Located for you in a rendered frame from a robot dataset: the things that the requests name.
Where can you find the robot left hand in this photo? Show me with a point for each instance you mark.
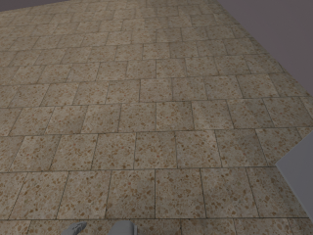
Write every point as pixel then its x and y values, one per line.
pixel 75 228

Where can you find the robot left thigh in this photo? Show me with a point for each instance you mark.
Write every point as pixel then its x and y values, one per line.
pixel 124 227

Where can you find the fridge door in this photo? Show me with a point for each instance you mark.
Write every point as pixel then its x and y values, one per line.
pixel 297 167

